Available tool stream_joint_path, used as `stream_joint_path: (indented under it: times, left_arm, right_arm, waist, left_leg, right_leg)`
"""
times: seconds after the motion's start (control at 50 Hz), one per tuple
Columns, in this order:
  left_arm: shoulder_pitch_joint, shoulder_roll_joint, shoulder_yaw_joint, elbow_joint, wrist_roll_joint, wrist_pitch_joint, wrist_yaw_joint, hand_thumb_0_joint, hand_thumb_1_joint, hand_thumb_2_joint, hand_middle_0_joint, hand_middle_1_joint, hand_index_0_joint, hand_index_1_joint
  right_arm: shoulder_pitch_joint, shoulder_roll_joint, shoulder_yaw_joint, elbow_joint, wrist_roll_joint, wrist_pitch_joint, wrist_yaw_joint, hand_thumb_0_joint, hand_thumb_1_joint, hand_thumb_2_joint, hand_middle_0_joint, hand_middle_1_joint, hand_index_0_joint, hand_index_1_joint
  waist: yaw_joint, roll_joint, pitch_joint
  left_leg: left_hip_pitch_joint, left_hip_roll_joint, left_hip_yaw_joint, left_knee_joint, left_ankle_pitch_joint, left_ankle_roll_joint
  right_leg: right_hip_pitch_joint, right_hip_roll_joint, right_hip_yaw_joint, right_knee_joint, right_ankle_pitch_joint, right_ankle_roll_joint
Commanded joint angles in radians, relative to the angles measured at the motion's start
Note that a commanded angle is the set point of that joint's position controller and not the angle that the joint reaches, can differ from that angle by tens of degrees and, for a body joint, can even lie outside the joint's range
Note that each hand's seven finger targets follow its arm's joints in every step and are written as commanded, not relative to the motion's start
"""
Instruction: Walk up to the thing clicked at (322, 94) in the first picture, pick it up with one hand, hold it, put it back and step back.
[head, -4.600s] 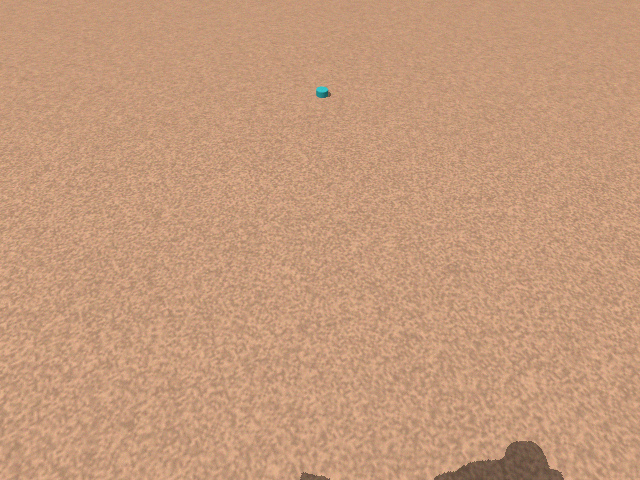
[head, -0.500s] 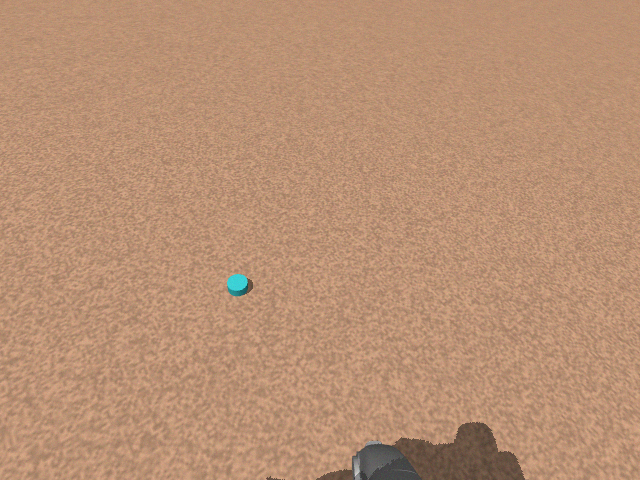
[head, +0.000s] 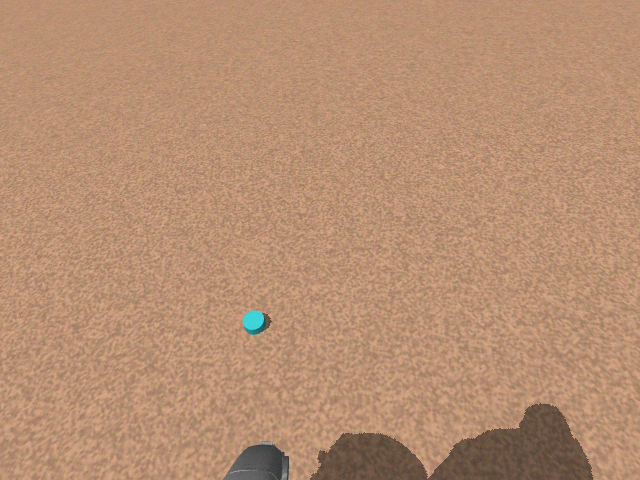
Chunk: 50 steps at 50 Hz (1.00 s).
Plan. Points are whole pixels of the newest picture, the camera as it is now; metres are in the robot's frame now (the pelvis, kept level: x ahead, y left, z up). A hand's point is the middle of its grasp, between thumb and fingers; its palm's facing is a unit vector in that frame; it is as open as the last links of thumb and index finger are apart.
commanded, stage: walk up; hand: left
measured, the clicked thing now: (254, 322) +0.71 +0.28 -0.76
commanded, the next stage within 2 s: none
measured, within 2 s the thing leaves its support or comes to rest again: neither
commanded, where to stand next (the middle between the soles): +0.31 +0.04 m, yaw -1 degrees
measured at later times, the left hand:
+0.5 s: hand (102, 446) +0.20 +0.35 -0.15, palm faces -0.07 -0.94 -0.34, open 7.4 cm
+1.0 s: hand (145, 370) +0.30 +0.31 -0.14, palm faces -0.04 -0.92 -0.40, open 7.4 cm
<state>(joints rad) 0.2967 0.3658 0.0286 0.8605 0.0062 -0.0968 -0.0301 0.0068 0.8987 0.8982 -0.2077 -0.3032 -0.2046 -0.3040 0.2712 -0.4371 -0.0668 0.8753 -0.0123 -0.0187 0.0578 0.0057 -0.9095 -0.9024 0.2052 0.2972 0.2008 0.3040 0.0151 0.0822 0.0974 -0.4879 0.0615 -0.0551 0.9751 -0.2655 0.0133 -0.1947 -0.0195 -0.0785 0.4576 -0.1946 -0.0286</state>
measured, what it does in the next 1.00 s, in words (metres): walks ahead: left foot, then right foot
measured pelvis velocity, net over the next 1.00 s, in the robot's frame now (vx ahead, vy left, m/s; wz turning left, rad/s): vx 0.22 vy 0.04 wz -0.01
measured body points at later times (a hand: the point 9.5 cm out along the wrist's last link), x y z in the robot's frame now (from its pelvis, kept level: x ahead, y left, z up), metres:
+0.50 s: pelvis +0.14 +0.07 +0.00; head +0.15 +0.10 +0.45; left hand +0.20 +0.40 -0.13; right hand +0.17 -0.25 -0.10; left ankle +0.16 +0.18 -0.74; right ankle +0.21 -0.09 -0.68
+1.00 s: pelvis +0.22 +0.04 -0.01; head +0.24 +0.03 +0.44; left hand +0.31 +0.35 -0.12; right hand +0.28 -0.27 -0.14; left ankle +0.27 +0.19 -0.72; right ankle +0.28 -0.07 -0.74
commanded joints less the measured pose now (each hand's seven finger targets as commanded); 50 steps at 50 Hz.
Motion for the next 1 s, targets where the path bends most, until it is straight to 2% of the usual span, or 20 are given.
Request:
stream_joint_path:
  times: [0.0,0.1,0.18,0.2,0.22,0.24,0.26,0.32,0.36,0.5,0.6,0.64,0.66,0.68,0.7,0.72,0.74,0.8,0.9,0.98]
  left_arm:
    - [0.021,0.311,0.103,-0.077,0.001,-0.019,0.015,0.0,0.9,0.9,-0.2,-0.3,-0.2,-0.3]
    - [0.008,0.331,0.104,-0.083,0.003,-0.015,0.009,0.0,0.9,0.9,-0.2,-0.3,-0.2,-0.3]
    - [-0.014,0.295,0.083,-0.087,0.012,0.002,0.007,0.0,0.9,0.9,-0.2,-0.3,-0.2,-0.3]
    - [0.026,0.238,0.063,-0.083,0.013,0.007,0.004,0.0,0.9,0.9,-0.2,-0.3,-0.2,-0.3]
    - [0.072,0.15,0.039,-0.089,0.002,0.01,0.002,0.0,0.9,0.9,-0.2,-0.3,-0.2,-0.3]
    - [0.092,0.233,0.06,-0.059,-0.002,0.022,0.018,0.0,0.9,0.9,-0.2,-0.3,-0.2,-0.3]
    - [0.039,0.296,0.072,-0.052,0.005,0.024,0.026,0.0,0.9,0.9,-0.2,-0.3,-0.2,-0.3]
    - [0.065,0.277,0.066,-0.012,-0.011,0.026,0.014,0.0,0.9,0.9,-0.2,-0.3,-0.2,-0.3]
    - [0.098,0.254,0.065,0.003,-0.014,0.035,0.002,0.0,0.9,0.9,-0.2,-0.3,-0.2,-0.3]
    - [-0.04,0.234,0.068,-0.036,0.005,0.044,-0.021,0.0,0.9,0.9,-0.2,-0.3,-0.2,-0.3]
    - [-0.025,0.192,0.062,-0.014,0.006,0.029,-0.004,0.0,0.9,0.9,-0.2,-0.3,-0.2,-0.3]
    - [0.024,0.197,0.064,0.007,0.008,0.02,0.009,0.0,0.9,0.9,-0.2,-0.3,-0.2,-0.3]
    - [0.072,0.23,0.075,0.022,0.01,0.014,0.018,0.0,0.9,0.9,-0.2,-0.3,-0.2,-0.3]
    - [0.099,0.315,0.101,0.014,0.018,0.006,0.024,0.0,0.9,0.9,-0.2,-0.3,-0.2,-0.3]
    - [0.065,0.342,0.099,-0.016,0.01,0.005,0.027,0.0,0.9,0.9,-0.2,-0.3,-0.2,-0.3]
    - [0.019,0.368,0.103,-0.02,0.001,0.016,0.025,0.0,0.9,0.9,-0.2,-0.3,-0.2,-0.3]
    - [0.015,0.353,0.101,-0.026,-0.003,0.024,0.026,0.0,0.9,0.9,-0.2,-0.3,-0.2,-0.3]
    - [-0.034,0.295,0.074,-0.032,-0.003,0.025,0.033,0.0,0.9,0.9,-0.2,-0.3,-0.2,-0.3]
    - [-0.089,0.265,0.062,-0.045,0.012,0.036,0.035,0.0,0.9,0.9,-0.2,-0.3,-0.2,-0.3]
    - [-0.134,0.263,0.056,-0.033,0.002,0.06,0.031,0.0,0.9,0.9,-0.2,-0.3,-0.2,-0.3]
  right_arm:
    - [0.004,-0.16,-0.056,-0.059,-0.01,-0.014,0.011,0.0,-0.9,-0.9,0.2,0.3,0.2,0.3]
    - [-0.046,-0.153,-0.058,-0.067,-0.016,-0.04,0.022,0.0,-0.9,-0.9,0.2,0.3,0.2,0.3]
    - [0.113,-0.192,-0.079,-0.015,-0.018,-0.055,0.006,0.0,-0.9,-0.9,0.2,0.3,0.2,0.3]
    - [0.193,-0.237,-0.093,0.011,-0.021,-0.061,-0.007,0.0,-0.9,-0.9,0.2,0.3,0.2,0.3]
    - [0.216,-0.304,-0.102,-0.01,-0.03,-0.071,-0.019,0.0,-0.9,-0.9,0.2,0.3,0.2,0.3]
    - [0.166,-0.343,-0.104,-0.046,-0.005,-0.074,-0.019,0.0,-0.9,-0.9,0.2,0.3,0.2,0.3]
    - [0.145,-0.33,-0.105,-0.045,0.008,-0.068,-0.018,0.0,-0.9,-0.9,0.2,0.3,0.2,0.3]
    - [0.064,-0.232,-0.063,-0.069,0.006,-0.079,-0.033,0.0,-0.9,-0.9,0.2,0.3,0.2,0.3]
    - [0.081,-0.233,-0.063,-0.065,0.013,-0.086,-0.036,0.0,-0.9,-0.9,0.2,0.3,0.2,0.3]
    - [0.087,-0.254,-0.071,-0.091,0.005,-0.076,-0.036,0.0,-0.9,-0.9,0.2,0.3,0.2,0.3]
    - [0.04,-0.214,-0.047,-0.096,0.004,-0.056,-0.041,0.0,-0.9,-0.9,0.2,0.3,0.2,0.3]
    - [0.036,-0.191,-0.033,-0.098,0.014,-0.044,-0.044,0.0,-0.9,-0.9,0.2,0.3,0.2,0.3]
    - [0.044,-0.144,-0.018,-0.099,0.021,-0.041,-0.045,0.0,-0.9,-0.9,0.2,0.3,0.2,0.3]
    - [0.1,-0.094,-0.001,-0.11,0.027,-0.044,-0.044,0.0,-0.9,-0.9,0.2,0.3,0.2,0.3]
    - [0.136,-0.081,0.01,-0.094,0.018,-0.031,-0.045,0.0,-0.9,-0.9,0.2,0.3,0.2,0.3]
    - [0.123,-0.183,-0.022,-0.071,0.009,-0.019,-0.059,0.0,-0.9,-0.9,0.2,0.3,0.2,0.3]
    - [0.111,-0.204,-0.03,-0.059,0.004,-0.02,-0.063,0.0,-0.9,-0.9,0.2,0.3,0.2,0.3]
    - [0.111,-0.176,-0.025,-0.015,0.017,-0.015,-0.056,0.0,-0.9,-0.9,0.2,0.3,0.2,0.3]
    - [0.085,-0.129,-0.01,0.022,0.006,-0.014,-0.056,0.0,-0.9,-0.9,0.2,0.3,0.2,0.3]
    - [0.038,-0.123,-0.011,0.056,0.004,-0.02,-0.062,0.0,-0.9,-0.9,0.2,0.3,0.2,0.3]
  waist:
    - [0.016,-0.218,0.001]
    - [0.015,-0.21,-0.019]
    - [-0.084,-0.095,-0.081]
    - [-0.113,0.09,-0.117]
    - [-0.102,0.3,-0.112]
    - [-0.085,0.184,-0.09]
    - [-0.084,0.114,-0.026]
    - [-0.03,0.032,0.002]
    - [-0.025,0.074,-0.05]
    - [-0.059,0.072,0.009]
    - [-0.02,0.037,-0.023]
    - [0.01,-0.025,-0.072]
    - [0.038,-0.114,-0.13]
    - [0.036,-0.315,-0.192]
    - [0.012,-0.331,-0.16]
    - [0.021,-0.25,-0.109]
    - [0.022,-0.244,-0.087]
    - [-0.004,-0.242,-0.076]
    - [-0.008,-0.279,-0.103]
    - [-0.015,-0.244,-0.112]
  left_leg:
    - [-0.071,0.037,0.017,-0.162,0.042,-0.029]
    - [0.097,0.048,0.057,-0.346,0.076,-0.011]
    - [0.408,-0.017,0.113,-0.425,-0.002,0.016]
    - [0.508,0.022,0.017,-0.513,-0.186,0.039]
    - [0.571,0.242,-0.4,-0.666,-0.342,0.12]
    - [0.496,0.373,-0.625,-0.773,-0.411,0.224]
    - [0.419,0.391,-0.634,-0.765,-0.399,0.265]
    - [0.344,0.233,-0.226,-0.704,0.044,0.175]
    - [0.355,0.196,-0.133,-0.678,0.17,0.169]
    - [0.305,0.215,-0.086,-0.752,-0.044,0.22]
    - [0.238,0.188,0.01,-0.569,0.343,0.187]
    - [0.216,0.139,0.049,-0.429,0.334,0.142]
    - [0.207,0.097,0.076,-0.292,0.272,0.109]
    - [0.089,0.011,0.126,-0.092,0.034,0.061]
    - [-0.044,-0.076,0.095,-0.002,-0.282,0.027]
    - [-0.046,-0.039,0.055,0.058,-0.341,0.029]
    - [-0.055,-0.021,0.04,0.07,-0.355,0.028]
    - [-0.015,-0.002,0.019,0.02,-0.221,0.014]
    - [0.111,-0.016,0.064,-0.199,-0.114,-0.016]
    - [0.27,-0.046,0.104,-0.358,0.024,-0.012]
  right_leg:
    - [0.003,-0.248,0.214,-0.268,-0.213,-0.179]
    - [-0.063,-0.263,0.188,-0.194,-0.241,-0.179]
    - [-0.229,-0.184,0.116,0.053,-0.269,-0.124]
    - [-0.308,-0.107,0.046,0.296,-0.229,-0.092]
    - [-0.487,0.022,0.007,0.604,-0.325,-0.02]
    - [-0.532,0.037,0.076,0.696,-0.364,-0.023]
    - [-0.522,-0.015,0.138,0.72,-0.354,-0.032]
    - [-0.427,-0.066,0.189,0.643,-0.182,-0.021]
    - [-0.365,-0.06,0.142,0.593,-0.13,-0.003]
    - [-0.35,-0.083,0.083,0.357,-0.058,0.032]
    - [-0.138,-0.029,0.028,0.181,0.008,0.018]
    - [0.006,0.005,0.013,0.061,0.09,0.007]
    - [0.105,-0.017,0.058,-0.007,0.09,-0.013]
    - [0.207,-0.189,0.319,-0.075,0.039,-0.07]
    - [0.202,-0.359,0.596,-0.163,-0.05,-0.149]
    - [0.128,-0.394,0.612,-0.165,-0.154,-0.243]
    - [0.088,-0.382,0.594,-0.159,-0.139,-0.263]
    - [0.021,-0.247,0.34,-0.141,-0.032,-0.182]
    - [-0.061,-0.209,0.213,-0.09,0.123,-0.176]
    - [-0.168,-0.201,0.189,-0.014,0.012,-0.147]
